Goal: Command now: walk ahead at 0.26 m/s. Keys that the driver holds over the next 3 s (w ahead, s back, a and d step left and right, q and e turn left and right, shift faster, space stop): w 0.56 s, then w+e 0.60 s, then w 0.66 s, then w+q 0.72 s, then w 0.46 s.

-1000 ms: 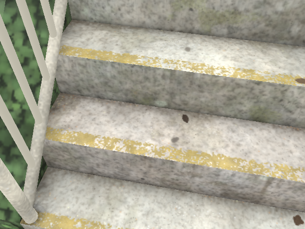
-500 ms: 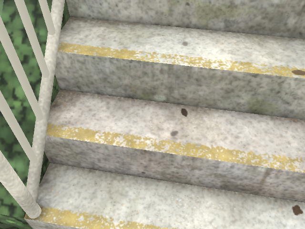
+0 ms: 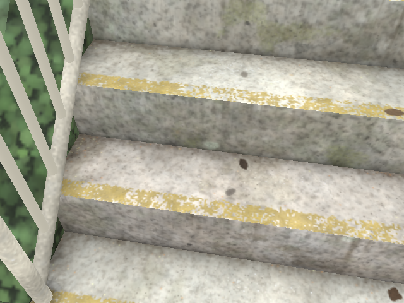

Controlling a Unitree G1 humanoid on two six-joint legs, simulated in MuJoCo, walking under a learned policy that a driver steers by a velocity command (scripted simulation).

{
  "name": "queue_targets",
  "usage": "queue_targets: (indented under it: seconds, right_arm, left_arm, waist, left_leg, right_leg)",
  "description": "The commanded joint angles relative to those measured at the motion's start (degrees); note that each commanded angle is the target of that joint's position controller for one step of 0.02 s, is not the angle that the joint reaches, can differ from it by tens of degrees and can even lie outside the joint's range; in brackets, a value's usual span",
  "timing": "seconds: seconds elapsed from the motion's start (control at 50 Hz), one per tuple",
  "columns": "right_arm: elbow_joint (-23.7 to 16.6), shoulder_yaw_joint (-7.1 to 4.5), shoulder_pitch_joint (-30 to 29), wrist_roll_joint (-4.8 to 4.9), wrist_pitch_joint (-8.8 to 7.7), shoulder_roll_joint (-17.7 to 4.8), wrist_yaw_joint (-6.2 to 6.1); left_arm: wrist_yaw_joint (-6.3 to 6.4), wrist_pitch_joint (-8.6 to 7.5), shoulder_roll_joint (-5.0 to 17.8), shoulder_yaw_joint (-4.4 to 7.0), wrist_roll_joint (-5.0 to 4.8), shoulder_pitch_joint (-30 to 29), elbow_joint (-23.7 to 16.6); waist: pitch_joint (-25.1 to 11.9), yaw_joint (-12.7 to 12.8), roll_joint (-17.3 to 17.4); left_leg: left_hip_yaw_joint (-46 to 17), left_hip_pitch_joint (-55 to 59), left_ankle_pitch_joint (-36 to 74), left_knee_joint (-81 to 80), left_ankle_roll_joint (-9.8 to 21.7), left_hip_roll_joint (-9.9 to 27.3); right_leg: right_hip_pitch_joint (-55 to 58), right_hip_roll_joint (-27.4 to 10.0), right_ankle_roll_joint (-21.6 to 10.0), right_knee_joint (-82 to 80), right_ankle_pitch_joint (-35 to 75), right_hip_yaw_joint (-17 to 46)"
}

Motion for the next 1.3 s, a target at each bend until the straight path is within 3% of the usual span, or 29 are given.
queue_targets:
  seconds: [0.02, 0.04, 0.14, 0.2, 0.24, 0.3, 0.34, 0.42, 0.44, 0.5, 0.52, 0.56, 0.6, 0.7, 0.74, 0.76, 0.78, 0.86, 0.94, 0.98, 1.0, 1.02, 1.04, 1.06, 1.08, 1.12, 1.16, 1.2, 1.3]
  right_arm:
    - [-2.31, -1.58, -1.90, 0.25, -0.69, -7.83, 0.03]
    - [-3.29, -2.77, -2.81, 1.67, -0.79, -10.75, -0.51]
    - [-3.28, -2.86, 0.64, 2.12, -1.80, -8.48, -0.74]
    - [-4.88, -2.20, -2.16, 1.52, -3.37, -6.32, -0.32]
    - [-6.18, -1.88, -4.29, 0.61, -4.77, -5.88, -0.10]
    - [-8.87, -1.40, -9.78, 2.52, -5.07, -5.58, 0.51]
    - [-10.37, -1.16, -10.54, 3.24, -5.02, -6.05, 0.98]
    - [-10.01, -0.80, -8.40, 1.81, -5.06, -5.03, 1.64]
    - [-6.70, -1.26, 3.20, 1.51, -4.09, -4.78, 1.30]
    - [-1.80, -3.77, 18.73, 0.50, -2.30, -8.30, 0.38]
    - [-0.29, -3.63, 20.93, -0.43, -1.86, -12.41, -0.10]
    - [-1.21, -3.07, 16.95, -1.18, -2.52, -11.21, 0.82]
    - [-2.36, -0.94, 7.73, 0.34, -1.92, -4.77, 1.80]
    - [2.46, 0.75, 15.04, -2.14, -2.12, -2.61, 1.61]
    - [3.44, 1.19, 16.97, -1.00, -1.97, -1.97, 0.90]
    - [3.35, 0.50, 16.96, -1.58, -4.42, -5.56, 1.39]
    - [4.43, 0.84, 18.61, -1.65, -5.53, -4.78, 1.88]
    - [4.60, 1.70, 18.66, -0.06, -6.10, -4.11, 0.44]
    - [4.84, 0.42, 24.35, 1.89, -4.14, -7.44, -3.06]
    - [1.34, 0.05, 21.80, 1.40, -2.62, -8.41, -3.46]
    - [-0.33, -0.15, 23.05, 1.62, -1.97, -10.34, -2.88]
    - [-4.51, -1.71, 16.54, 2.60, -2.57, -15.12, -1.37]
    - [-10.81, -2.16, 10.84, 3.08, -3.61, -14.83, 0.60]
    - [-14.58, -2.61, 3.30, 1.58, -5.09, -13.05, 3.55]
    - [-17.71, -2.34, -1.73, -1.11, -4.78, -9.01, 4.59]
    - [-21.49, 0.19, -0.47, -2.85, -3.09, 0.62, 2.69]
    - [-24.66, 2.03, -0.44, -2.96, -1.77, 6.03, -0.34]
    - [-24.88, 1.22, 0.81, 0.49, -1.96, -1.98, 4.45]
    - [-25.00, 4.85, -5.46, -1.11, -2.33, 3.99, 6.11]
  left_arm:
    - [-0.11, -1.20, 4.71, 0.46, 0.07, 0.30, -1.93]
    - [1.03, -1.89, 8.97, 2.09, -2.47, -0.57, -2.11]
    - [0.37, -4.13, 4.28, 1.74, -2.21, 1.69, -2.32]
    - [-0.53, -5.49, 7.06, 2.84, -2.58, 3.87, -1.71]
    - [-0.80, -5.19, 11.58, 4.69, -3.01, 11.08, -0.12]
    - [-0.72, -5.43, 12.24, 5.49, -1.76, 18.44, 1.12]
    - [-0.35, -5.14, 11.37, 5.56, -2.66, 10.09, -2.21]
    - [0.19, -4.04, 13.56, 6.04, -2.49, 4.30, -6.17]
    - [0.26, -3.09, 13.74, 6.16, -2.84, 4.57, -5.33]
    - [-0.76, -3.72, 8.75, 4.57, -2.05, -1.68, -7.73]
    - [-1.33, -4.41, 0.38, 2.17, 0.86, -2.88, -9.82]
    - [-2.03, -4.71, 2.68, 2.75, -3.94, 11.54, -6.00]
    - [-1.44, -3.10, 3.13, 2.50, -5.05, 2.70, -9.57]
    - [-0.13, 0.23, -3.13, 0.21, -3.92, 2.55, -12.25]
    - [0.43, 0.28, -4.29, -1.09, -3.73, -2.35, -17.16]
    - [1.15, 1.42, -3.76, -0.52, 1.87, -13.00, -23.18]
    - [1.69, 1.86, -4.45, -0.87, 2.36, -17.25, -25.53]
    - [0.75, 2.70, -6.61, -2.52, 0.99, -18.96, -33.68]
    - [-0.69, 3.41, -8.10, -4.37, 0.76, -23.21, -38.01]
    - [-0.82, 3.05, -7.55, -3.63, 0.82, -13.17, -32.87]
    - [-0.91, 2.03, -5.34, -2.84, -1.45, -5.54, -30.60]
    - [-0.73, 1.67, -1.95, -1.26, -1.07, 4.13, -29.11]
    - [-0.12, 2.35, 4.40, 1.21, -0.29, 8.24, -26.49]
    - [0.60, 3.63, 10.91, 3.66, 0.51, 9.86, -23.56]
    - [1.16, 4.35, 14.56, 5.90, 0.87, 3.59, -23.68]
    - [0.64, 2.95, 7.24, 3.90, 1.44, 0.31, -19.70]
    - [-0.82, 0.55, 0.70, 2.13, 1.47, -0.16, -14.25]
    - [-6.91, -2.39, 0.56, 1.24, 4.95, 9.18, -9.39]
    - [-7.05, -1.79, -0.05, -0.01, 6.66, 17.16, -3.29]
  waist:
    - [2.53, 0.05, 3.33]
    - [4.60, -0.41, 3.90]
    - [4.68, -0.31, 3.85]
    - [3.39, 0.76, -2.02]
    - [1.78, 3.06, -11.38]
    - [3.79, 5.27, -7.29]
    - [4.99, 1.52, -5.03]
    - [-1.19, -1.25, -7.23]
    - [-6.06, -6.01, -11.65]
    - [-6.74, -15.12, -1.99]
    - [-6.50, -11.99, 19.04]
    - [-7.30, -3.27, 9.01]
    - [3.73, -1.33, 2.98]
    - [5.08, -0.92, 7.24]
    - [7.18, -0.18, 4.86]
    - [9.70, 0.04, 0.66]
    - [10.09, -1.19, 2.48]
    - [9.40, 1.63, 0.94]
    - [3.06, -3.29, 5.37]
    - [-6.04, 0.19, 3.90]
    - [-14.90, 3.27, 12.84]
    - [-22.36, 9.61, 18.33]
    - [-23.78, 11.87, 9.42]
    - [-22.41, 12.05, -5.43]
    - [-19.19, 9.31, -8.36]
    - [-3.23, 1.49, 1.85]
    - [4.52, -3.80, -0.47]
    - [2.74, -2.19, -1.44]
    - [1.12, -5.22, -0.53]
  left_leg:
    - [-10.37, 0.48, -16.19, -8.97, 2.06, 7.53]
    - [-9.14, -0.47, -19.21, -7.33, 2.98, 6.00]
    - [-13.85, 0.97, -20.62, -6.00, 6.41, 10.26]
    - [-4.83, -2.04, -5.59, 3.72, 3.96, 4.41]
    - [2.35, -17.01, 0.66, 17.76, -0.13, -0.29]
    - [-2.84, -40.15, -25.46, 40.28, -0.43, 5.02]
    - [-3.79, -38.04, -19.99, 33.24, 0.24, 9.06]
    - [4.56, -9.37, -1.74, 19.91, -1.71, 1.01]
    - [6.40, -0.44, 0.52, 21.98, -0.91, -0.99]
    - [1.77, 20.46, 15.43, 3.90, 3.93, 1.79]
    - [-15.18, 24.12, 41.65, 4.19, 6.57, 15.75]
    - [-31.22, 16.03, 14.00, -4.83, 19.58, 27.38]
    - [-25.72, 3.12, -21.38, -10.26, 13.35, 22.28]
    - [-13.48, -7.66, -12.94, -11.58, 10.73, 20.55]
    - [-12.34, -1.36, -13.80, -10.91, 8.46, 22.31]
    - [-8.13, -5.97, -17.97, -12.32, 7.26, 20.91]
    - [-8.86, -4.32, -18.17, -12.81, 7.51, 20.91]
    - [0.14, -5.31, -15.27, -16.88, 4.98, 16.13]
    - [4.52, 11.26, 18.98, -25.07, 8.98, 17.78]
    - [12.29, 15.32, 79.12, -9.08, 8.19, 18.45]
    - [10.42, 16.60, 113.74, 4.68, 9.48, 19.88]
    - [11.67, 12.49, 116.72, 19.15, 7.29, 20.25]
    - [9.75, -4.13, 101.28, 33.81, 5.04, 16.30]
    - [5.47, -18.54, 41.68, 54.62, 2.21, 5.54]
    - [-4.12, -31.06, 9.86, 79.22, 0.39, -0.83]
    - [-7.29, -41.32, 9.45, 94.00, 0.69, 2.76]
    - [-7.93, -48.88, 3.35, 104.06, 2.16, 3.06]
    - [-19.35, -60.64, 6.53, 103.96, 10.92, -3.15]
    - [-9.74, -81.32, 1.12, 120.19, 11.93, -1.28]
  right_leg:
    - [-5.28, 1.24, -2.57, -1.25, -4.94, -1.13]
    - [-8.20, 2.42, -3.10, 1.09, -7.18, -2.79]
    - [-12.03, 1.76, -5.87, 4.27, -7.67, -2.33]
    - [-5.25, 0.49, -7.92, -0.42, -1.02, 1.84]
    - [10.20, -5.97, -11.98, -2.18, 15.04, 12.63]
    - [22.61, -20.96, -20.23, -5.47, 30.49, 24.98]
    - [17.42, -17.64, -14.68, -8.28, 25.12, 16.99]
    - [1.70, -7.38, -10.44, -6.61, 45.78, 3.54]
    - [1.54, -7.71, -10.91, -0.15, 58.48, 1.78]
    - [-15.03, -0.84, -6.95, 28.90, 39.49, -1.19]
    - [-29.41, 5.91, -4.81, 56.17, -16.10, -1.88]
    - [-38.09, 5.55, -6.29, 76.01, -17.96, 6.66]
    - [-47.16, 0.47, -6.27, 81.41, -12.08, 2.75]
    - [-57.47, 3.95, -5.47, 107.77, -5.44, 1.87]
    - [-70.64, 2.31, -6.17, 112.84, -6.17, 5.87]
    - [-69.60, 4.34, -6.89, 109.18, -9.63, 1.65]
    - [-74.04, 4.60, -7.93, 114.22, -11.01, 1.08]
    - [-68.42, 1.83, -7.89, 94.29, -8.92, -1.80]
    - [-56.38, -0.62, -9.12, 66.92, -22.32, -11.93]
    - [-38.84, 7.12, -11.10, 58.88, -28.66, -21.05]
    - [-27.06, 13.11, -12.34, 54.39, -27.89, -21.71]
    - [-14.70, 11.87, -15.01, 47.83, -21.17, -11.60]
    - [-4.19, 6.04, -19.05, 36.12, -27.77, 9.47]
    - [0.60, -2.28, -21.65, 9.13, -34.02, 39.23]
    - [-1.40, -6.16, -21.15, -4.89, -32.70, 57.00]
    - [-16.41, -5.55, -17.04, 2.11, -29.04, 42.73]
    - [-22.51, -1.67, -14.35, 5.20, -16.80, 27.97]
    - [-17.68, -4.09, -18.17, 5.87, 16.44, 22.94]
    - [-10.10, -2.59, -15.82, 0.44, -2.66, 14.60]
Next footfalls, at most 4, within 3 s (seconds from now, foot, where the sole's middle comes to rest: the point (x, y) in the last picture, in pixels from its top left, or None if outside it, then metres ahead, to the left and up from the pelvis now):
0.50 left None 0.21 0.10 -0.78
1.00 right None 0.43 -0.13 -0.58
1.48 left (229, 188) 0.71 -0.04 -0.38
1.94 right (346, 86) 0.92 -0.37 -0.18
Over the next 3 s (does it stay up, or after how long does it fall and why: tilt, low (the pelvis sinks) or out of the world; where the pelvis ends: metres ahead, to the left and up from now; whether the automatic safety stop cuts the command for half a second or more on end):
stays up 1.30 -0.37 0.94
